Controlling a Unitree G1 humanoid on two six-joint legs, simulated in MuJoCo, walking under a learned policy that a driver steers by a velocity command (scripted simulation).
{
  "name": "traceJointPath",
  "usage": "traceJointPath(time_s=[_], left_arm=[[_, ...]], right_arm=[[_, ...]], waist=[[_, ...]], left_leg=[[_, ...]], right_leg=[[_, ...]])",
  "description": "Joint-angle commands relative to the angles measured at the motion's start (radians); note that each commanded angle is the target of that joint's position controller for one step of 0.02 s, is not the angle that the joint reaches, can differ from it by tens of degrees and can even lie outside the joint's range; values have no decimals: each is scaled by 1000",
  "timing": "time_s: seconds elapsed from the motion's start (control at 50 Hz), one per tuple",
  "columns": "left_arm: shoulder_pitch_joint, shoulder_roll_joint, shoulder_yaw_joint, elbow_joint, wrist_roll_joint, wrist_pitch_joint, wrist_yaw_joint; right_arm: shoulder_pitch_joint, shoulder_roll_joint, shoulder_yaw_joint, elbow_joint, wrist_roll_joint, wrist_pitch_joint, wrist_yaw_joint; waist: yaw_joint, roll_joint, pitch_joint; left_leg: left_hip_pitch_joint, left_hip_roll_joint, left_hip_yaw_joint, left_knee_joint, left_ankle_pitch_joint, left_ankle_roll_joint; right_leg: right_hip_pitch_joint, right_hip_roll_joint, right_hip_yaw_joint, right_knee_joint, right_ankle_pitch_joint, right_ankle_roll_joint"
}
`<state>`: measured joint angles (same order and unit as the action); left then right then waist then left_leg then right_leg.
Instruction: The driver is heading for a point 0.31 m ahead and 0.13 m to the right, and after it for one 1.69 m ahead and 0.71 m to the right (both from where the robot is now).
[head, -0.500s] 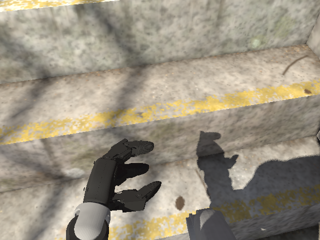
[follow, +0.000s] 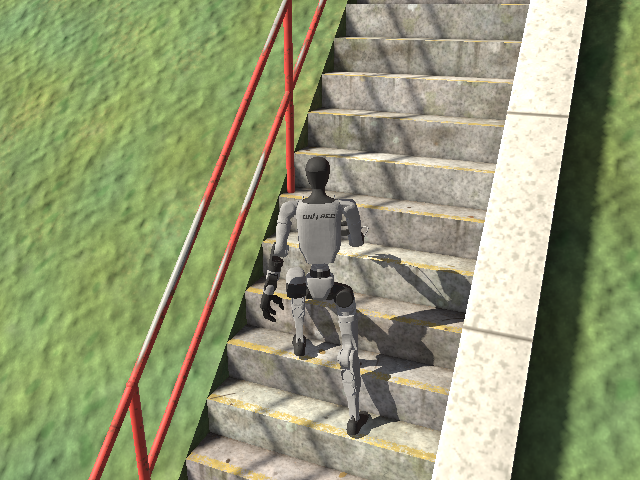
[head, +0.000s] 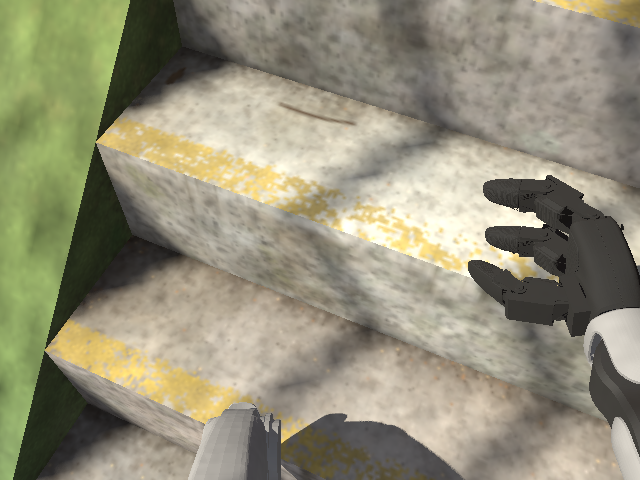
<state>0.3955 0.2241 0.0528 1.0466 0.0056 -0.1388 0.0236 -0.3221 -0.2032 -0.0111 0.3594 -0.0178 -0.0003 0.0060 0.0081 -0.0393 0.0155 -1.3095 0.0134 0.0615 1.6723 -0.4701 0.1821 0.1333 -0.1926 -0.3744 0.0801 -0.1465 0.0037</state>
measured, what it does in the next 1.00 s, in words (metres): climbs, turning right: left foot 0.21 m higher, then right foot 0.22 m higher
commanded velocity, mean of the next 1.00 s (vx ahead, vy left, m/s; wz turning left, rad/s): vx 1.00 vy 0.00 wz -0.52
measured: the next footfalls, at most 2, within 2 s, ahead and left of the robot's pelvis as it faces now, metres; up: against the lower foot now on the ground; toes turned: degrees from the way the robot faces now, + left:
left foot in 0.02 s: +0.22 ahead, +0.14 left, +0.21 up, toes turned -26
right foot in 0.62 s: +0.31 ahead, -0.12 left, +0.43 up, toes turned -23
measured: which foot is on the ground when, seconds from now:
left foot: up 0.00-0.00, down 0.02-0.64, up 0.66-0.90, down 0.92-1.00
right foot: down 0.00-0.04, up 0.06-0.60, down 0.62-0.98, up 1.00-1.00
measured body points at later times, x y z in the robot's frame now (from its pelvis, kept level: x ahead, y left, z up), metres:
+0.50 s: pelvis +0.23 +0.04 +0.22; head +0.28 +0.02 +0.67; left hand +0.63 -0.09 +0.41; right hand -0.09 -0.08 +0.15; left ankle +0.18 +0.16 -0.53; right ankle +0.21 -0.11 -0.16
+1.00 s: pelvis +0.42 -0.02 +0.44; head +0.50 -0.02 +0.88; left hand +0.50 +0.27 +0.30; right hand +0.72 -0.28 +0.56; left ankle +0.44 +0.08 -0.09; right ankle +0.28 -0.11 -0.30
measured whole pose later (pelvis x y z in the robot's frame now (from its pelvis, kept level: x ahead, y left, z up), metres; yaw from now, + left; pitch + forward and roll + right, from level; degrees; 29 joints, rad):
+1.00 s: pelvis +0.42 -0.02 +0.44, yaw -37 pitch +12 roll -1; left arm 0.52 0.31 0.13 0.91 0.03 -0.07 0.07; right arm -0.43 -0.07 0.09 0.31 -0.08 -0.13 -0.01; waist 0.15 -0.11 -0.05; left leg -0.95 0.02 0.05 1.74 -0.90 0.08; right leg -0.35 0.07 0.21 0.47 -0.15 -0.09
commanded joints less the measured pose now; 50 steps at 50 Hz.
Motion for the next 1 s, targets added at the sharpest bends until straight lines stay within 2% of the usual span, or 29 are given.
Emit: traceJointPath(time_s=[0.02,0.04,0.06,0.08,0.12,0.14,0.16,0.22,0.3,0.4,0.42,0.46,0.48,0.5,0.52,0.54,0.58,0.6,0.62,0.64,0.66,0.68,0.72,0.74,0.84,0.86,0.92,0.96,1.0], left_arm=[[-101,420,76,-204,-68,-21,-28],[-145,369,84,-277,-61,-36,-63],[-219,190,52,-382,-24,-57,-99],[-269,118,42,-421,13,-66,-116],[-428,-77,-7,-557,39,-52,-45],[-448,-108,-36,-572,60,-53,-29],[-493,-35,-31,-556,108,-50,-19],[-527,32,-2,-523,0,-26,-39],[-770,-86,-58,-577,-20,44,-74],[-1047,-233,-135,-723,91,92,-87],[-1071,-239,-133,-749,82,86,-58],[-891,-159,-120,-846,94,94,24],[-921,-64,-100,-882,77,99,31],[-1078,-64,-91,-879,46,106,20],[-1140,-148,-124,-923,-3,111,9],[-1027,-151,-140,-859,-39,125,-10],[-741,-94,-103,-734,-64,171,-22],[-621,-32,-80,-695,-32,165,-24],[-498,29,-32,-639,2,174,-15],[-400,81,0,-577,-5,162,-18],[-275,148,31,-525,-1,178,-3],[-364,98,28,-537,-23,163,-11],[-459,71,23,-419,7,93,-16],[-285,43,21,-333,18,62,-10],[-74,18,36,-231,23,16,24],[-38,46,38,-204,49,18,27],[-34,158,67,-248,58,12,37],[112,105,68,-236,39,37,55],[-170,145,91,-343,-8,44,54]], right_arm=[[702,-117,-43,138,13,37,-4],[730,-222,-92,140,3,35,-8],[534,-321,-126,151,-11,35,-29],[612,-320,-150,170,-9,26,-30],[559,-275,-127,292,-17,-35,-18],[602,-217,-109,379,-7,-80,-19],[725,-151,-90,457,21,-93,-27],[900,-139,-106,538,-16,-116,-86],[1060,10,-70,616,-45,-156,-107],[1149,98,-8,612,-38,-192,-139],[1109,98,-1,574,-48,-197,-135],[879,-170,-82,477,-60,-216,-110],[846,-180,-83,466,-28,-221,-88],[915,-76,-43,521,-29,-210,-81],[929,9,-5,559,0,-197,-102],[834,-1,24,529,49,-196,-97],[964,-338,-71,492,74,-194,-70],[970,-363,-102,490,75,-190,-50],[1013,-359,-116,491,74,-177,-21],[924,-296,-104,439,18,-174,11],[750,-188,-84,351,-20,-175,45],[539,-96,-80,272,-57,-168,19],[439,90,-1,142,-49,-155,-15],[364,118,26,116,-87,-173,-10],[114,126,76,-11,-76,-133,-21],[69,172,94,-43,-66,-116,-22],[-13,107,96,-98,-69,-116,-17],[-77,142,119,-132,-92,-120,-17],[333,16,73,4,-28,-163,2]], waist=[[-287,-142,-530],[-282,-188,-550],[-160,219,-466],[-197,151,-565],[-130,119,-415],[-123,28,-202],[-186,131,-159],[-215,96,-327],[-236,108,-260],[-224,132,-81],[-210,127,-52],[-33,207,-12],[8,75,-10],[-73,-92,17],[-96,-94,57],[-60,-107,-75],[-79,143,-391],[-73,246,-444],[-24,221,-530],[23,63,-483],[99,-286,-386],[116,-154,-228],[-31,-80,76],[-3,42,80],[37,109,26],[27,57,-40],[33,15,-119],[68,182,-247],[-185,289,-455]], left_leg=[[1123,-182,96,-308,-130,-23],[1179,-252,-112,-581,-169,-23],[1259,12,-749,-1059,-322,68],[1300,130,-975,-1243,-417,-3],[1186,181,-879,-1260,-56,-60],[1174,125,-786,-1160,241,-41],[1322,-12,-637,-1079,718,-39],[1805,115,-479,-1088,1427,41],[1801,151,-347,-1229,1388,-38],[1376,226,-482,-1440,1051,113],[1361,268,-532,-1416,1132,169],[1382,446,-682,-1448,897,162],[1325,376,-554,-1584,565,86],[1174,284,-396,-1726,519,80],[950,243,-250,-1848,744,51],[744,171,-46,-1825,1417,35],[1036,195,-82,-1368,2315,-26],[1184,243,-143,-1152,2490,5],[1237,258,-182,-928,2375,24],[904,182,-187,-626,1505,-39],[454,-70,-113,-89,406,-123],[287,-87,-207,437,354,-151],[111,-66,-226,661,222,-132],[68,-47,-212,650,196,-90],[-1,24,-214,327,-86,-130],[33,-5,-148,407,-131,-122],[101,28,-135,284,-149,-140],[382,93,-206,-160,-275,-84],[1399,116,-291,-867,224,-34]], right_leg=[[-190,-159,130,505,1936,-251],[-246,-120,220,778,1799,-216],[-714,168,237,1263,543,-90],[-864,252,459,1861,160,-60],[-1105,262,595,2287,147,-76],[-1217,269,571,2233,82,-94],[-1165,272,459,1990,-31,-71],[-1151,339,470,1860,-192,-26],[-1085,334,416,1540,-270,-45],[-1275,312,419,1938,-410,-51],[-1493,347,455,2304,-527,-62],[-1793,282,723,2658,-795,-105],[-1658,210,640,2265,-713,-108],[-1477,207,396,2080,-492,-89],[-1188,180,266,1881,-411,-109],[-629,242,107,1596,-285,-138],[-370,323,51,1394,-407,-129],[-382,352,114,1171,-502,-131],[-286,388,201,1008,-504,-157],[-79,294,549,825,-422,-262],[-73,96,1126,557,-580,-458],[-323,61,1242,405,-496,-434],[-655,37,1103,307,-520,-368],[-513,120,1042,354,-311,-345],[-342,128,885,355,178,-314],[-401,116,850,305,201,-332],[-409,79,825,202,246,-312],[-311,128,694,320,555,-246],[-733,241,601,774,1002,-113]])
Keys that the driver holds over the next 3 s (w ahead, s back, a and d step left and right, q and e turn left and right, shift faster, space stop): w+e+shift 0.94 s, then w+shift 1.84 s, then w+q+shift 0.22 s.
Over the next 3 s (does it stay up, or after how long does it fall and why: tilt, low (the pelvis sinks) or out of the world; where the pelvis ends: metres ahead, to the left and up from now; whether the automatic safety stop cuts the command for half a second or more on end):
stays up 0.95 -0.49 1.06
